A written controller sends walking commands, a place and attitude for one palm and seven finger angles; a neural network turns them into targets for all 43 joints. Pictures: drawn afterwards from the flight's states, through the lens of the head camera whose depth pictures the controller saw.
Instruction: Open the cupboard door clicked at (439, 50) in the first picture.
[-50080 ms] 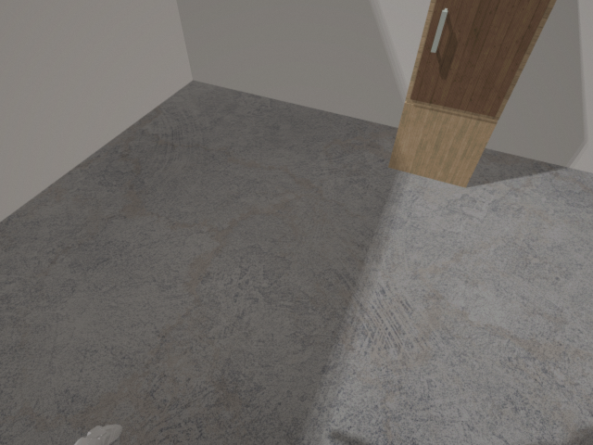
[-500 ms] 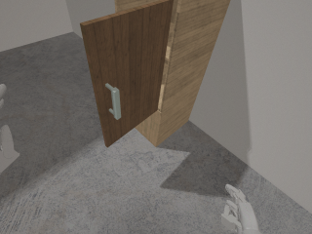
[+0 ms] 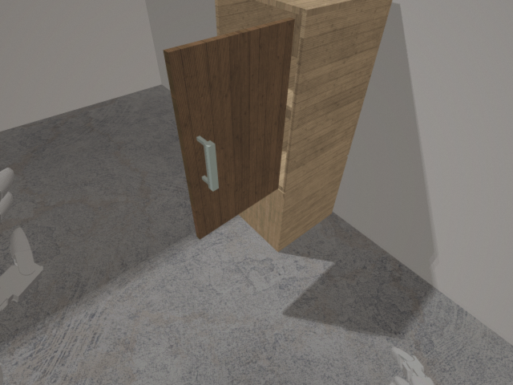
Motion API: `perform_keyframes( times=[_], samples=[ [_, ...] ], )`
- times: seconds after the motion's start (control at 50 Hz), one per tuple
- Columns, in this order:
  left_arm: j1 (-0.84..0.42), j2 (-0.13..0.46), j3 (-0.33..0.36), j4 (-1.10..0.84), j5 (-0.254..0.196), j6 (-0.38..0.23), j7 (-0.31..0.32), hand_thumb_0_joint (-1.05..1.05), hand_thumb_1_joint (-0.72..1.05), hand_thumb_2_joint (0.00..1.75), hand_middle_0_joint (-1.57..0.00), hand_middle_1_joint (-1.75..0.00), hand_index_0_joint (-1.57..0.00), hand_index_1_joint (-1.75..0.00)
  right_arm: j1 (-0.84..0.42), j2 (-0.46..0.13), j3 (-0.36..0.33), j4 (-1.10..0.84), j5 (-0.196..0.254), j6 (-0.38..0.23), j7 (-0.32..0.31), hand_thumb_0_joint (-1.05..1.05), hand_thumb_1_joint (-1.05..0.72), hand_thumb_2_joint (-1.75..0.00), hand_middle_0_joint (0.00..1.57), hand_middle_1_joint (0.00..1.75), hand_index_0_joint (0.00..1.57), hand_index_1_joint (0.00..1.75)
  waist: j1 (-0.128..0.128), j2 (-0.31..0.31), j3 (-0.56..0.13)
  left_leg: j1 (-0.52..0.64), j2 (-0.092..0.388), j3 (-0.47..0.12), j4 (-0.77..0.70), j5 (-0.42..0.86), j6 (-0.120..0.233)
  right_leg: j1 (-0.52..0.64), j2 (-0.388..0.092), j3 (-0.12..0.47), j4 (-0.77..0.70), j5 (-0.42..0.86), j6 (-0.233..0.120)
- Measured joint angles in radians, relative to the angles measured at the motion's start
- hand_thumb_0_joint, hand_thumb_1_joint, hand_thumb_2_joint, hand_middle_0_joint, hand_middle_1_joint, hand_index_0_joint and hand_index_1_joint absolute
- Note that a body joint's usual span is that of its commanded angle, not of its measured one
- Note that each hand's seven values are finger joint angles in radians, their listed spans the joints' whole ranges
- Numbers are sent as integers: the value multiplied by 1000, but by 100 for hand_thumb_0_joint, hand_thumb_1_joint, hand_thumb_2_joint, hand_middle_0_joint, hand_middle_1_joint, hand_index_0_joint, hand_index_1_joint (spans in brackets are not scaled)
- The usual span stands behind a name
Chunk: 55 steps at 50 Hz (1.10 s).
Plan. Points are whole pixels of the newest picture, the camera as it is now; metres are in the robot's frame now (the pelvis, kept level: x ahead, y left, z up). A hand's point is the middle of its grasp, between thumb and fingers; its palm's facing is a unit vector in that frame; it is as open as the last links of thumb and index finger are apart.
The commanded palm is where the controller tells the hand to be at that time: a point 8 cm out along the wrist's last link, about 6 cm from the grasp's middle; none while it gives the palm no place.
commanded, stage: stop stepping back and stand still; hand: left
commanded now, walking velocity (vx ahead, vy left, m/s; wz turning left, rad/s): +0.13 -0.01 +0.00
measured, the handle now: (207, 163) +0.65 +0.15 -0.03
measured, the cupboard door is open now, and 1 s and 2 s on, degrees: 93 93 93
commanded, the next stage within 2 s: let the arm hang, fingers relaxed in 0.66 s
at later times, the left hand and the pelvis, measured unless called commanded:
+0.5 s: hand (20, 264) +0.21 +0.28 +0.18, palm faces +0.48 -0.74 -0.48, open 7.5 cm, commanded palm +0.15 +0.31 +0.18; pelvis +0.01 +0.01 +0.00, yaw +1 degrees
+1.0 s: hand out of the picture +0.12 +0.22 -0.12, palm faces +0.00 -0.96 -0.30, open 7.4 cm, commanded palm none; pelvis +0.00 +0.01 +0.00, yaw +3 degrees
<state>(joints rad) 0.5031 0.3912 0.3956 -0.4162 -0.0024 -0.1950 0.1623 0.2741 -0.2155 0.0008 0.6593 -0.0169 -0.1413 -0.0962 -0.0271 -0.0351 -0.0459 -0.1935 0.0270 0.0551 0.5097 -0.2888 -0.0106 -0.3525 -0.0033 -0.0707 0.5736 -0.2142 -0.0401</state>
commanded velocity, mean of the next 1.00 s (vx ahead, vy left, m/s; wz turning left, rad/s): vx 0.01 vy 0.00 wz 0.00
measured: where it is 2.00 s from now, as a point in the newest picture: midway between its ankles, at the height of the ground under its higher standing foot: outside the picture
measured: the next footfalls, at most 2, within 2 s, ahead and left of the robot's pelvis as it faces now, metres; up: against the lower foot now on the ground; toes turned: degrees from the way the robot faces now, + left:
none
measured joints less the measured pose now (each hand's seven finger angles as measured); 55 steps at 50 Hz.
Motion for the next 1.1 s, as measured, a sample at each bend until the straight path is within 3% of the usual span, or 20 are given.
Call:
perform_keyframes(
  times=[0.08, 0.14, 0.18, 0.22, 0.3, 0.34, 0.4, 0.52, 0.66, 0.76, 0.8, 0.88, 0.96, 1.06, 1.1],
  samples=[
    [37, 31, 32, -13, 8, 0, -5, 2, 89, 90, -21, -31, -21, -31, 12, 21, 11, -10, 7, 0, 9, 1, -90, -89, 20, 30, 21, 30, -2, 13, 2, 2, 9, -8, 38, -33, -11, 12, 13, 3, 18, -24, 2],
    [29, 29, 38, -18, 8, -12, -4, 2, 89, 90, -21, -31, -21, -31, 11, 21, 10, 2, 6, 6, 19, 1, -90, -89, 20, 30, 21, 30, 15, 32, 4, -46, 8, -27, 137, -111, 18, 5, 25, -6, 21, -3, -38],
    [4, 10, 22, -8, 8, -20, -7, 2, 89, 90, -21, -31, -21, -31, 1, 13, 3, 23, 5, 16, 27, 1, -90, -89, 20, 30, 21, 30, 28, 37, 11, -106, -6, -31, 272, -149, 29, 6, 22, -11, 6, 0, -42],
    [-9, -8, 9, 3, 7, -21, -10, 2, 89, 90, -21, -31, -21, -31, -7, 7, 4, 34, 5, 27, 32, 1, -90, -89, 20, 30, 21, 30, 34, 32, 18, -132, -16, -17, 307, -142, 35, 14, 14, -10, -18, 15, -36],
    [13, -18, 1, -5, -1, -16, -11, 2, 89, 90, -21, -31, -21, -31, -11, -2, 13, 12, -2, 25, 26, 1, -90, -89, 20, 30, 21, 30, 23, 30, 31, -65, -7, -6, 61, -76, 44, 13, 15, -19, -22, 17, -20],
    [20, -13, 1, -13, -1, -12, -9, 2, 89, 90, -21, -31, -21, -31, -16, 6, 11, 2, -4, 19, 21, 1, -90, -89, 20, 30, 21, 30, 25, 15, 49, -55, -13, 2, 43, 6, 30, 6, 12, 0, 16, -35, 2],
    [32, 3, 11, -28, 7, -6, -6, 2, 89, 90, -21, -31, -21, -31, -7, 27, 14, -7, -1, 6, 20, 1, -90, -89, 20, 30, 21, 30, 28, -3, 46, -37, -25, 7, 22, 15, 17, 28, 3, 29, 32, -65, 31],
    [5, 9, 29, -39, -1, -23, -4, 2, 89, 90, -21, -31, -21, -31, -45, 34, 25, -10, 7, -7, 33, 1, -90, -89, 20, 30, 21, 30, 33, 29, 64, -34, -5, -1, 13, 9, 5, 67, 24, 25, -45, -15, -6],
    [41, -3, -2, -17, -18, -5, -19, 2, 89, 90, -21, -31, -21, -31, -87, 15, 11, -26, 14, 20, 35, 1, -90, -89, 20, 30, 21, 30, 11, 55, 63, -31, 0, 9, -18, 21, 9, 76, 32, 35, -96, 10, -1],
    [71, 9, 1, -31, -21, 8, -22, 2, 89, 90, -21, -31, -21, -31, -79, 5, 3, -41, 14, 32, 24, 1, -90, -89, 20, 30, 21, 30, 14, 42, 71, -19, -6, 14, -53, 38, 13, 81, 27, 40, -118, 22, 5],
    [-11, 25, -61, 110, 7, -4, -62, 1, 89, 90, -21, -31, -21, -31, -83, -29, -14, 6, 14, 6, 63, 1, -90, -89, 20, 30, 21, 30, 20, 61, 57, -61, -16, -5, -21, 34, 17, 50, 14, 22, -88, 13, 9],
    [-195, -39, -226, 587, 30, 148, -135, 1, 90, 90, -20, -30, -20, -30, -130, -98, -23, 112, 3, 73, 100, 1, -90, -89, 20, 30, 21, 30, 24, 112, 37, -111, -40, -10, 39, 15, 31, -8, -13, 18, -5, -25, 15],
    [-249, -123, -341, 960, 41, 228, -163, 1, 90, 90, -20, -30, -19, -30, -130, -88, -15, 166, -6, 121, 106, 1, -90, -89, 20, 30, 21, 30, 1, 94, 60, -104, -42, -7, 51, 10, 28, -7, -16, 22, 19, -36, 9],
    [-253, -208, -423, 1235, 30, 245, -174, 2, 91, 90, -20, -30, -20, -30, -84, -55, 5, 248, -15, 156, 107, 1, -90, -89, 20, 30, 21, 30, -3, 29, 108, -65, -34, -16, 9, 35, 19, 36, -6, 12, -28, -10, 4],
    [-258, -210, -401, 1293, 19, 231, -154, 0, 95, 90, -21, -31, -20, -30, -61, -41, 8, 287, -14, 165, 104, 1, -90, -89, 20, 30, 20, 30, 7, 16, 120, -57, -27, -26, -13, 51, 14, 55, 2, 1, -65, 11, -1]
  ],
)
